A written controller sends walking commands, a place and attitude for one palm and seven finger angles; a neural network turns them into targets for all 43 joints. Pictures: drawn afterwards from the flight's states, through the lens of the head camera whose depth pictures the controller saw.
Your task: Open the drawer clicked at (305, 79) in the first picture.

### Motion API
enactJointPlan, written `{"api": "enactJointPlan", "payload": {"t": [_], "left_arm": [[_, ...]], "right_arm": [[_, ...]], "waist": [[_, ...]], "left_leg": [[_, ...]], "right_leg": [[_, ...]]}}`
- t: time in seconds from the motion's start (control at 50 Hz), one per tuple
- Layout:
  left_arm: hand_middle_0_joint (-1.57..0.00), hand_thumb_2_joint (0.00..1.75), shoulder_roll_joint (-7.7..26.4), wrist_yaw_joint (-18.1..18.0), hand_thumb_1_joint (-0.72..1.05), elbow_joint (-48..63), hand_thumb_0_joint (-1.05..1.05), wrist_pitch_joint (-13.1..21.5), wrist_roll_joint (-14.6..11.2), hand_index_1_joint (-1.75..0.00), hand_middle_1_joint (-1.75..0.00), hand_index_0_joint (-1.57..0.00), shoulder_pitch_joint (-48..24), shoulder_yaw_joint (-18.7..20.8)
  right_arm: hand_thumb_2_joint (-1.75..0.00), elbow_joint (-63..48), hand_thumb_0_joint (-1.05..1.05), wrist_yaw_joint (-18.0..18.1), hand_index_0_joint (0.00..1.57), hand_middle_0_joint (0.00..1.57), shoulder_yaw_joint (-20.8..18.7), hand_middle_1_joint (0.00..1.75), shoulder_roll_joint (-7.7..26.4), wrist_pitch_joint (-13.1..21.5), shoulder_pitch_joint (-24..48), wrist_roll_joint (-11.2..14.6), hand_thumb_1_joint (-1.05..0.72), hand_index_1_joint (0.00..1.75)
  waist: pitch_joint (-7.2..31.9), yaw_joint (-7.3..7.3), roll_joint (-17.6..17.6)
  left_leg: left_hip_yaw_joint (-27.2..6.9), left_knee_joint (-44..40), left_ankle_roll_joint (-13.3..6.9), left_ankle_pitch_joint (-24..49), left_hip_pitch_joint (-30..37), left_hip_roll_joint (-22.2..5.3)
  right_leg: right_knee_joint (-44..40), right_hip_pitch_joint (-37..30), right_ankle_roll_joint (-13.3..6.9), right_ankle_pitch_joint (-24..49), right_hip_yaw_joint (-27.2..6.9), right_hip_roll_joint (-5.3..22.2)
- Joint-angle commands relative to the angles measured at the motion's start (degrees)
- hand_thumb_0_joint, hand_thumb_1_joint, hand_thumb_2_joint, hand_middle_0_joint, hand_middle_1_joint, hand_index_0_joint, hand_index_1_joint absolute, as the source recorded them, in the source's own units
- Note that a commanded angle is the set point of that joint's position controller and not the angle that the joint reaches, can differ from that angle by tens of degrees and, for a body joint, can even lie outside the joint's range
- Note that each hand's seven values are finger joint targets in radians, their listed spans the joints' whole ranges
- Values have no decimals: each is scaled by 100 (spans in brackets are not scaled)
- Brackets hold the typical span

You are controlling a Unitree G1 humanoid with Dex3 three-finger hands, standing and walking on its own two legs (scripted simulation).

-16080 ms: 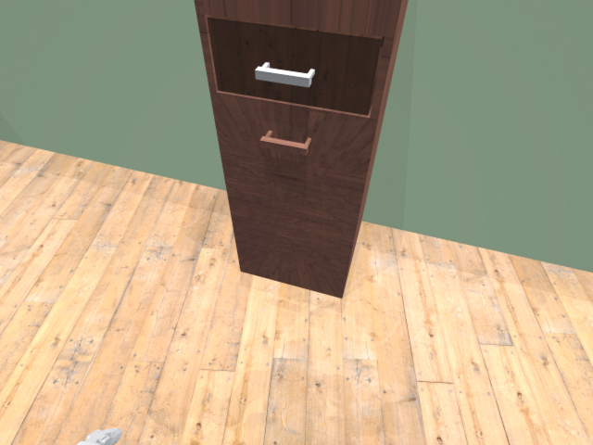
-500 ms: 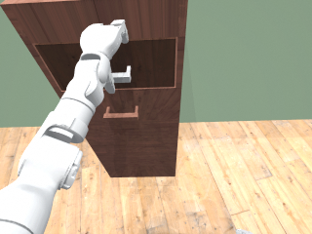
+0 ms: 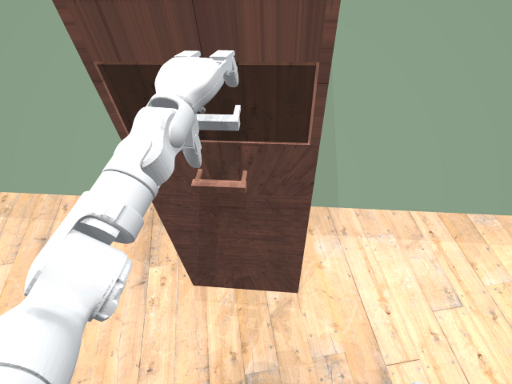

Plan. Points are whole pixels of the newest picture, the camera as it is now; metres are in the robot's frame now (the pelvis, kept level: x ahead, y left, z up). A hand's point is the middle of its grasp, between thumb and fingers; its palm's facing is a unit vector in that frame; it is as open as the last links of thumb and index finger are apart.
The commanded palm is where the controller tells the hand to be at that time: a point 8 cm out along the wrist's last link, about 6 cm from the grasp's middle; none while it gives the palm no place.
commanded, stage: move the hooked fingers above the handle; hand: left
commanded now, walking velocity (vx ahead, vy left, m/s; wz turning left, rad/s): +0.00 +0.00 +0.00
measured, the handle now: (207, 115) +0.56 +0.11 +0.12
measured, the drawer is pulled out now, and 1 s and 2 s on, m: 0.00 0.00 0.00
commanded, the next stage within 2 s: lower the fingers behind the handle in 0.28 s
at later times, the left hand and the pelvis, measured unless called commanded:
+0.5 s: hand (192, 126) +0.47 +0.11 +0.16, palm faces +0.03 -0.05 -1.00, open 13.9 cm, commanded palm +0.48 +0.13 +0.22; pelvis +0.00 +0.00 +0.00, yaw -1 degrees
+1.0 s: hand (196, 132) +0.50 +0.12 +0.13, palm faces +0.02 -0.08 -1.00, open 13.9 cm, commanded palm +0.48 +0.13 +0.19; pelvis +0.02 +0.00 +0.00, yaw -3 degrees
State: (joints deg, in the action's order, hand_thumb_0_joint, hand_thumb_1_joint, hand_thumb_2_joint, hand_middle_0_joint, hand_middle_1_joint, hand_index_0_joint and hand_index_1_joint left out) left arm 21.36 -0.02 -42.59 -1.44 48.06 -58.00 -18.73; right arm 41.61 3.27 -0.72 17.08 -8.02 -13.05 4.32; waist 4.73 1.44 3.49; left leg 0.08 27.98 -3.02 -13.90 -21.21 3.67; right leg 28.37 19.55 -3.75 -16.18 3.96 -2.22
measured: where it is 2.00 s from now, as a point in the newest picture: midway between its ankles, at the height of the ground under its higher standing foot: outside the picture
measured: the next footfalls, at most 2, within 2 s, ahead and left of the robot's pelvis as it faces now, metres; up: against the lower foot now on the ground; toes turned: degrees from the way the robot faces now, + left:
none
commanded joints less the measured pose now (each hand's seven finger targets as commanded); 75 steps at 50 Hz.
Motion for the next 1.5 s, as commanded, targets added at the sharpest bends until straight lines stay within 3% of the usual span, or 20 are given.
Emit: {"api": "enactJointPlan", "payload": {"t": [0.0,0.1,0.14,0.24,0.3,0.38,0.4,0.48,0.54,0.64,0.74,0.84,0.88,0.96,1.02,1.1,1.12,1.24,1.3,1.48], "left_arm": [[-30,30,1745,-649,-50,-604,0,-958,451,-120,-120,-30,-3224,1332],[-30,30,1972,-135,-50,-1553,0,-1629,911,-120,-120,-30,-3049,1232],[-30,30,2079,260,-50,-1317,0,-1458,885,-120,-120,-30,-2622,1306],[-30,30,1508,723,-50,-958,0,-944,804,-120,-120,-30,-2150,879],[-30,30,1122,799,-50,548,0,-214,495,-120,-120,-30,-2646,691],[-30,30,1534,225,-50,2357,0,573,390,-120,-120,-30,-3700,1049],[-30,30,1424,38,-50,2522,0,635,312,-120,-120,-30,-3764,986],[-30,30,1036,-558,-50,742,0,-62,240,-120,-120,-30,-2898,1008],[-30,30,1104,-745,-50,-111,0,-765,459,-120,-120,-30,-2911,994],[-30,30,824,-330,-50,-441,0,-1252,775,-120,-120,-30,-3016,621],[-30,30,1068,243,-50,357,0,-490,553,-120,-120,-30,-2822,873],[-30,30,1273,-228,-50,915,0,184,624,-120,-120,-30,-2540,1228],[-30,30,1448,-582,-50,730,0,87,668,-120,-120,-30,-2397,1474],[-30,30,1170,-969,-50,842,0,-258,779,-120,-120,-30,-2394,1320],[-30,30,578,-917,-50,615,0,-636,802,-120,-120,-30,-2382,796],[-30,30,1093,-697,-50,458,0,-892,723,-120,-120,-30,-1961,1183],[-30,30,929,-609,-50,309,0,-928,709,-120,-120,-30,-1920,1025],[-30,30,828,-462,-50,575,0,-523,778,-120,-120,-30,-2156,889],[-30,30,1065,-620,-50,810,0,-211,820,-120,-120,-30,-2040,1147],[-30,30,899,-936,-50,428,0,-285,829,-120,-120,-30,-1634,1110]], "right_arm": [[-90,-384,0,-52,20,20,-21,30,662,86,-43,-53,-90,30],[-90,-650,0,39,20,20,1,30,715,-201,111,-73,-90,30],[-90,-848,0,94,20,20,-12,30,705,-290,93,-75,-90,30],[-90,-1044,0,138,20,20,-35,30,682,-329,37,-40,-90,30],[-90,-1250,0,120,20,20,-149,30,560,-230,-21,-47,-90,30],[-90,-1169,0,98,20,20,-325,30,418,-43,-312,-139,-90,30],[-90,-1130,0,69,20,20,-350,30,381,14,-349,-151,-90,30],[-90,-652,0,-56,20,20,-304,30,491,43,-389,-76,-90,30],[-90,-490,0,-127,20,20,-214,30,593,2,-249,-76,-90,30],[-90,-612,0,-129,20,20,-196,30,607,-163,-96,-96,-90,30],[-90,-929,0,7,20,20,-224,30,558,-201,-89,-165,-90,30],[-90,-988,0,16,20,20,-233,30,395,-142,-234,-197,-90,30],[-90,-900,0,-14,20,20,-234,30,405,-129,-263,-203,-90,30],[-90,-821,0,-126,20,20,-332,30,399,-102,-316,-240,-90,30],[-90,-700,0,-223,20,20,-390,30,442,-158,-351,-211,-90,30],[-90,-692,0,-218,20,20,-356,30,542,-295,-227,-240,-90,30],[-90,-717,0,-196,20,20,-304,30,512,-334,-179,-211,-90,30],[-90,-839,0,-63,20,20,-295,30,464,-326,-143,-190,-90,30],[-90,-876,0,-44,20,20,-342,30,430,-267,-218,-244,-90,30],[-90,-852,0,-107,20,20,-360,30,440,-221,-289,-237,-90,30]], "waist": [[1782,178,-830],[2016,228,-1225],[2179,150,-1386],[1268,275,-1148],[1810,301,-672],[2861,256,400],[2883,268,289],[1768,313,-443],[1618,278,-435],[2163,398,-572],[2573,337,-814],[2323,119,-358],[2172,78,-419],[2783,71,-295],[2654,259,-392],[2747,123,-566],[2444,173,-689],[2127,257,-612],[2493,154,-434],[2379,171,-481]], "left_leg": [[-73,-263,89,1371,341,-154],[86,-203,16,1370,-86,-173],[134,-168,-37,1547,-133,-154],[119,-207,-51,1059,-77,-224],[33,-118,-110,1301,519,-184],[-126,88,-91,2074,1580,-143],[-145,139,-89,2256,1674,-151],[-171,-52,38,1748,1160,-212],[-72,-136,68,1511,705,-198],[-31,52,-4,1851,736,-183],[-56,174,-113,2214,824,-112],[-89,228,-44,2523,934,-164],[-77,230,11,2493,811,-202],[-7,348,36,3024,1064,-229],[-48,403,55,3226,1245,-270],[12,359,2,3044,1005,-171],[18,296,-9,2796,786,-151],[30,239,-56,2212,668,-140],[25,322,-48,2446,872,-152],[106,368,-12,2216,540,-149]], "right_leg": [[-266,-627,120,1468,-479,156],[-169,-1335,246,2205,-602,289],[-74,-1703,300,2794,-619,338],[-293,-898,270,1870,-587,297],[-252,-928,215,1909,-643,273],[-131,-671,102,2009,-653,131],[-157,-603,89,2038,-626,106],[-260,-2,110,1435,-392,4],[-248,-70,104,1327,-423,57],[-96,-547,142,2063,-497,141],[43,-1055,216,2896,-603,196],[117,-550,115,2509,-506,92],[148,-391,93,2333,-465,58],[232,-566,108,2759,-482,58],[185,-295,140,2716,-415,30],[159,-834,153,3171,-504,83],[160,-815,167,3144,-473,95],[92,-617,156,2714,-533,111],[157,-682,124,2712,-565,103],[215,-587,158,2718,-556,101]]}}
